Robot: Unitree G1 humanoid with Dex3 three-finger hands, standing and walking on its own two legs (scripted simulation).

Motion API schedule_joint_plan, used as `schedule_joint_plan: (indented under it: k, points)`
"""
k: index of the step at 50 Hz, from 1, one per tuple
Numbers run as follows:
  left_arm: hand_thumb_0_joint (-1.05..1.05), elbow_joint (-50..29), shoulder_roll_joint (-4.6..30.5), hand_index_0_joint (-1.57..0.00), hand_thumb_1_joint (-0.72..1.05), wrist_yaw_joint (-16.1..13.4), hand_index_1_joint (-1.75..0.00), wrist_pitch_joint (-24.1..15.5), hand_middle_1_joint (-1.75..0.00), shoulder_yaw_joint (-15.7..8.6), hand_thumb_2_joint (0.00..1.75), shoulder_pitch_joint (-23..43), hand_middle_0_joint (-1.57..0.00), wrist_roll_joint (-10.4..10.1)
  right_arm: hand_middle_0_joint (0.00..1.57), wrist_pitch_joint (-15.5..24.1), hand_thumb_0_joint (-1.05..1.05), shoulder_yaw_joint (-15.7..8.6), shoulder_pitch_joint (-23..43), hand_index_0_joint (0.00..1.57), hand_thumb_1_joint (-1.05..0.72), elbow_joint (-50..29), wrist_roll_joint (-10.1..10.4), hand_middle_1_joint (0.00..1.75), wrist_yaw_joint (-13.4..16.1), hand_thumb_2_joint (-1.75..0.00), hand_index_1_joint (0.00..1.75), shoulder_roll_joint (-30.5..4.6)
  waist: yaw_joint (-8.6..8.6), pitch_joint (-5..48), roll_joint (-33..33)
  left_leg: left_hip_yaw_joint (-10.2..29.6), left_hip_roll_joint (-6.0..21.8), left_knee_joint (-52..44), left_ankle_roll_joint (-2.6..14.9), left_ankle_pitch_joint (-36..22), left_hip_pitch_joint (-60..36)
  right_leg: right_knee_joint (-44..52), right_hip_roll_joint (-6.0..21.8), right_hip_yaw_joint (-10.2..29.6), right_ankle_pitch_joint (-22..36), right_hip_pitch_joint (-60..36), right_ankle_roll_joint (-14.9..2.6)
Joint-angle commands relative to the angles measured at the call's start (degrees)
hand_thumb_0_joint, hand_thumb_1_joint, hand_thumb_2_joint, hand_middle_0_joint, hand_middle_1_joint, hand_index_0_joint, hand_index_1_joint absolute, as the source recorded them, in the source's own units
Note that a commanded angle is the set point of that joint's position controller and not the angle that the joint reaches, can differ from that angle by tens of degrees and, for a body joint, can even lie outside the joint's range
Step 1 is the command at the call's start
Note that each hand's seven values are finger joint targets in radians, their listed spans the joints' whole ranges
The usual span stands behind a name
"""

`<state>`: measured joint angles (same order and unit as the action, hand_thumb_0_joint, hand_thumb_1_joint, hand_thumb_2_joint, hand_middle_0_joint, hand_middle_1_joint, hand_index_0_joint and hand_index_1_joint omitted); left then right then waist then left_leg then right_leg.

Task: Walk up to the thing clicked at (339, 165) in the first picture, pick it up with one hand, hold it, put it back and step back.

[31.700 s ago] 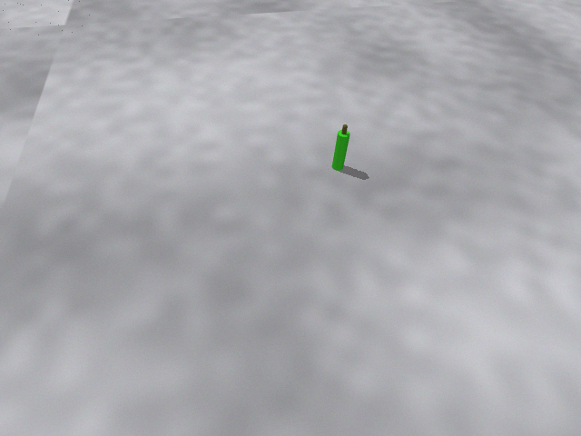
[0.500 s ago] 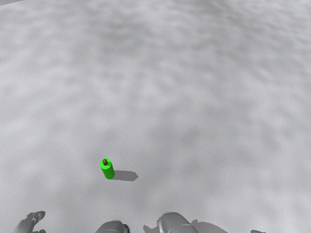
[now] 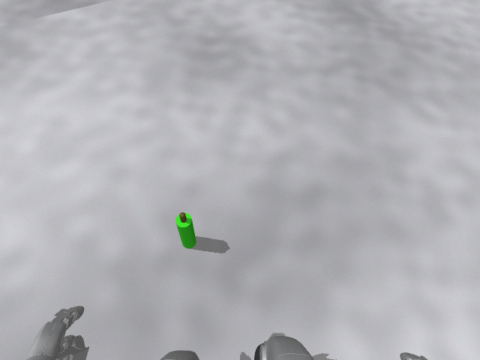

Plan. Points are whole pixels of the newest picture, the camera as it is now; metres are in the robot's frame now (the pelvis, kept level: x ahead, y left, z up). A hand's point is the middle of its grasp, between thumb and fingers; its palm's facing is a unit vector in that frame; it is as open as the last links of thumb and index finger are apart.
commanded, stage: step back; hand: left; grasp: from the side
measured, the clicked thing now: (186, 229) +0.59 +0.19 -0.62
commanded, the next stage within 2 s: none
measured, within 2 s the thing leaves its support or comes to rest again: neither
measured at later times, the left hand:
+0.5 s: hand out of the picture -0.08 +0.23 -0.13, palm faces -0.06 -0.91 -0.40, open 7.4 cm
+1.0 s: hand out of the picture -0.24 +0.22 -0.14, palm faces -0.05 -0.91 -0.41, open 7.3 cm
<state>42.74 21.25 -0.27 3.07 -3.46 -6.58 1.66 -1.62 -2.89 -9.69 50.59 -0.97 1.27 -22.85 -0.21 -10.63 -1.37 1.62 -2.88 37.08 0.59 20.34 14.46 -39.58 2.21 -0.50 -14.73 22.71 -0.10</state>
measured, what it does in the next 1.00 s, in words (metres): walks backwards: right foot, then left foot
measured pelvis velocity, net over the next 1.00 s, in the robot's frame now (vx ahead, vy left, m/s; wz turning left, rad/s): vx -0.35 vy -0.05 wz -0.06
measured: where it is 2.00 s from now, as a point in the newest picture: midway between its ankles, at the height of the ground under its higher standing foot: outside the picture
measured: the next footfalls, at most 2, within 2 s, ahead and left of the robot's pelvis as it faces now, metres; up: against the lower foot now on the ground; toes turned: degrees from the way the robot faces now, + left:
right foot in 0.36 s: -0.12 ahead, -0.16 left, +0.00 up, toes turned -1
left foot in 0.66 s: -0.18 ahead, +0.09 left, +0.00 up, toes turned -2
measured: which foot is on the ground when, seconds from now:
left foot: down 0.00-0.38, up 0.40-0.64, down 0.66-1.00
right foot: down 0.00-0.02, up 0.04-0.34, down 0.36-0.68, up 0.70-0.96, down 0.98-1.00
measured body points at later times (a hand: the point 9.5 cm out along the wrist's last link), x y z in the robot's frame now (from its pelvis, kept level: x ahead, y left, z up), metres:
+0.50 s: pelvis -0.17 -0.03 +0.01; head -0.12 -0.05 +0.45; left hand -0.08 +0.28 -0.10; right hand -0.07 -0.36 -0.11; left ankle -0.11 +0.11 -0.65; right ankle -0.16 -0.16 -0.72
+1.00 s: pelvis -0.35 -0.05 -0.01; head -0.30 -0.06 +0.44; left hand -0.24 +0.27 -0.12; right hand -0.23 -0.37 -0.11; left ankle -0.22 +0.09 -0.72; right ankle -0.37 -0.17 -0.72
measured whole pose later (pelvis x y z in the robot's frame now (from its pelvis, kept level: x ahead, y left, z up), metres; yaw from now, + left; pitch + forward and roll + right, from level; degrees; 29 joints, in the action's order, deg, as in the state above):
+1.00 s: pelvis -0.35 -0.05 -0.01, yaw -4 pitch -3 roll -2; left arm 50.4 21.7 0.1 2.2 -4.3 -9.5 1.8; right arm -2.9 -2.6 -5.7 47.7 -2.2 0.3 -23.3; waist -0.9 -9.1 2.6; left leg 1.8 4.7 39.5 -0.1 11.1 26.4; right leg -38.4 -2.9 1.5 -23.2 12.9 -0.8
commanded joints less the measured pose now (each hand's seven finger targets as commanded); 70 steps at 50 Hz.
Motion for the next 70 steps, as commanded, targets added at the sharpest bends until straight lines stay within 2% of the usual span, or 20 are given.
schedule_joint_plan:
  k: [1,7,12,17,19,20,23,29,32,35,38,48,50,51,54,60,64,65,67,70]
  points:
    - [0.0,-4.93,12.11,-0.2,0.9,-1.23,-0.3,-0.46,-0.3,-3.94,0.9,1.77,-0.2,-0.86,0.2,1.79,0.0,-5.63,-1.84,0.2,-0.9,-5.26,-1.03,0.3,-0.41,-0.9,0.3,-20.97,2.83,13.37,16.21,28.68,25.71,-19.04,15.17,-21.44,0.56,-17.04,-6.59,3.77,-20.83,2.17,-0.83]
    - [0.0,-0.27,11.74,-0.2,0.9,-0.9,-0.3,-0.33,-0.3,-4.96,0.9,-5.0,-0.2,-0.94,0.2,2.14,0.0,-3.6,3.21,0.2,-0.9,-6.47,-0.9,0.3,0.7,-0.9,0.3,-12.94,-1.45,10.71,8.08,12.3,16.72,-11.77,12.57,-29.69,-1.67,-33.22,-7.81,11.18,-14.19,4.83,0.4]
    - [0.0,-1.1,10.57,-0.2,0.9,-0.56,-0.3,-1.08,-0.3,-4.23,0.9,-3.57,-0.2,-0.65,0.2,1.55,0.0,-4.04,-0.53,0.2,-0.9,-6.69,-1.05,0.3,0.83,-0.9,0.3,-13.42,1.92,13.82,10.18,12.07,17.28,-8.46,13.54,-29.6,-9.81,-12.27,-4.55,6.78,-15.77,2.38,2.11]
    - [0.0,4.48,10.92,-0.2,0.9,-0.41,-0.3,-1.94,-0.3,-4.42,0.9,-12.75,-0.2,0.15,0.2,-0.39,0.0,-3.85,2.81,0.2,-0.9,-7.72,-0.02,0.3,0.02,-0.9,0.3,-14.25,-1.87,16.27,11.72,9.26,13.32,-3.93,6.82,-16.61,2.58,15.55,-3.71,1.1,0.45,-15.58,-1.22]
    - [0.0,2.14,21.36,-0.2,0.9,-0.07,-0.3,-1.83,-0.3,-6.77,0.9,-8.25,-0.2,0.71,0.2,-0.39,0.0,-3.23,5.88,0.2,-0.9,-9.3,0.82,0.3,0.6,-0.9,0.3,-9.81,-3.81,10.83,-14.72,2.54,-3.13,16.99,0.12,11.76,15.21,23.18,16.59,29.8,-5.1,-4.4,-12.75]
    - [0.0,-0.3,23.4,-0.2,0.9,-0.25,-0.3,-2.13,-0.3,-6.93,0.9,-3.77,-0.2,1.12,0.2,-0.79,0.0,-4.1,5.29,0.2,-0.9,-8.9,0.42,0.3,1.04,-0.9,0.3,-12.05,-3.03,6.55,-14.78,7.7,-0.9,28.27,-1.07,14.87,11.99,25.69,22.85,36.15,-5.45,6.39,-17.42]
    - [0.0,-1.89,15.65,-0.2,0.9,-1.16,-0.3,-2.41,-0.3,-5.07,0.9,4.76,-0.2,0.97,0.2,-0.3,0.0,-3.54,-1.33,0.2,-0.9,-5.23,1.36,0.3,0.63,-0.9,0.3,-11.47,2.37,6.53,-6.02,7.88,-3.54,33.05,-0.75,6.42,12.73,15.84,12.07,15.01,10.56,0.93,-11.64]
    - [0.0,-1.61,14.51,-0.2,0.9,-1.88,-0.3,-1.45,-0.3,-4.74,0.9,-2.09,-0.2,0.91,0.2,0.86,0.0,-2.44,-1.29,0.2,-0.9,-5.91,-0.05,0.3,0.51,-0.9,0.3,-9.37,-2.19,12.28,-10.53,1.46,0.81,5.07,-0.93,8.62,11.43,7.79,11.5,13.15,22.84,-17.74,-10.3]
    - [0.0,-2.24,13.6,-0.2,0.9,-1.33,-0.3,-0.29,-0.3,-3.38,0.9,-1.84,-0.2,-0.37,0.2,1.23,0.0,-3.44,-5.7,0.2,-0.9,-3.39,-0.8,0.3,0.49,-0.9,0.3,-10.1,-0.37,14.32,-6.68,-0.7,1.26,-14.33,0.16,-9.72,-1.25,0.05,8.34,10.64,19.76,-11.75,-6.65]
    - [0.0,-2.88,13.25,-0.2,0.9,-2.19,-0.3,-0.15,-0.3,-3.95,0.9,2.73,-0.2,-0.42,0.2,1.27,0.0,-5.8,-1.74,0.2,-0.9,-5.78,-1.41,0.3,-0.35,-0.9,0.3,-21.5,2.78,13.25,13.96,32.05,26.22,-18.53,17.4,-23.28,4.44,-25.5,-5.58,7.87,-23.75,0.71,-0.55]
    - [0.0,0.55,12.15,-0.2,0.9,-1.7,-0.3,0.24,-0.3,-3.76,0.9,-2.57,-0.2,-1.58,0.2,1.54,0.0,-3.72,2.86,0.2,-0.9,-5.45,-1.38,0.3,0.71,-0.9,0.3,-15.25,-2.2,12.13,6.73,14.94,18.23,-11.94,12.76,-30.43,1.29,-34.74,-7.03,11.52,-16.53,4.39,-1.45]
    - [0.0,6.94,10.65,-0.2,0.9,-0.25,-0.3,-2.44,-0.3,-3.73,0.9,-11.81,-0.2,0.01,0.2,-0.94,0.0,-3.7,2.44,0.2,-0.9,-5.78,-0.81,0.3,-0.32,-0.9,0.3,-14.7,-2.58,16.21,11.65,9.31,13.61,-6.12,7.96,-2.7,2.38,16.5,-4.33,0.11,-5.51,-14.82,-1.88]
    - [0.0,5.05,20.95,-0.2,0.9,-0.37,-0.3,-2.87,-0.3,-6.5,0.9,-7.74,-0.2,1.44,0.2,-0.55,0.0,-2.17,4.12,0.2,-0.9,-7.61,-0.33,0.3,0.09,-0.9,0.3,-8.58,-3.95,10.24,-12.15,4.46,-1.5,11.81,0.64,11.39,20.46,25.29,15.0,31.5,-24.97,-8.61,-10.35]
    - [0.0,3.34,23.88,-0.2,0.9,-0.53,-0.3,-2.93,-0.3,-6.84,0.9,-2.5,-0.2,1.44,0.2,-0.88,0.0,-3.47,4.83,0.2,-0.9,-6.78,-0.61,0.3,0.65,-0.9,0.3,-11.68,-3.87,5.22,-11.54,9.76,1.4,22.2,-1.37,12.6,14.55,29.11,23.05,38.88,-33.18,7.29,-15.96]
    - [0.0,2.34,16.27,-0.2,0.9,-0.95,-0.3,-3.95,-0.3,-5.06,0.9,3.66,-0.2,1.09,0.2,-0.09,0.0,-3.32,-0.69,0.2,-0.9,-2.82,0.13,0.3,-0.01,-0.9,0.3,-11.67,1.07,3.63,-2.3,9.33,-1.94,27.0,-1.1,2.75,16.41,20.87,11.14,18.38,-17.84,0.83,-9.16]
    - [0.0,5.3,16.36,-0.2,0.9,-0.26,-0.3,-4.92,-0.3,-5.6,0.9,-5.11,-0.2,1.54,0.2,1.68,0.0,-2.79,1.46,0.2,-0.9,-2.37,-1.29,0.3,-1.64,-0.9,0.3,-10.66,-4.68,6.66,-9.2,3.87,1.8,8.34,-2.1,8.0,16.3,21.92,12.24,19.73,-29.3,-12.63,-9.94]
    - [0.0,5.44,15.83,-0.2,0.9,0.51,-0.3,-3.77,-0.3,-4.04,0.9,-3.31,-0.2,0.86,0.2,3.19,0.0,-3.43,-4.22,0.2,-0.9,1.59,-0.9,0.3,-1.95,-0.9,0.3,-9.75,-1.04,7.83,-6.29,-3.32,-0.1,-12.85,0.12,0.61,-4.39,16.6,8.88,10.86,-20.43,-3.61,-7.66]
    - [0.0,5.72,13.72,-0.2,0.9,0.62,-0.3,-3.5,-0.3,-2.92,0.9,-4.53,-0.2,0.85,0.2,3.54,0.0,-4.03,-6.15,0.2,-0.9,2.51,-1.21,0.3,-1.67,-0.9,0.3,-10.23,0.18,8.64,-2.33,-0.61,0.61,-15.04,0.76,-0.15,-10.68,11.26,6.14,7.5,-19.92,0.95,-5.97]
    - [0.0,5.1,11.66,-0.2,0.9,0.75,-0.3,-3.62,-0.3,-2.53,0.9,-0.11,-0.2,-0.54,0.2,3.81,0.0,-5.44,-7.98,0.2,-0.9,2.14,-1.81,0.3,-1.45,-0.9,0.3,-18.27,2.95,8.05,11.5,33.2,21.17,-26.23,11.24,34.32,-5.26,-8.26,-2.56,-1.21,-19.35,10.68,-0.83]
    - [0.0,6.43,12.8,-0.2,0.9,1.16,-0.3,-4.51,-0.3,-2.96,0.9,-1.68,-0.2,-0.52,0.2,4.89,0.0,-4.27,-2.67,0.2,-0.9,0.96,-1.65,0.3,-1.02,-0.9,0.3,-14.81,0.31,4.98,5.75,23.81,17.68,-22.73,11.12,16.96,-4.98,-11.6,1.25,4.88,-11.89,9.79,-1.43]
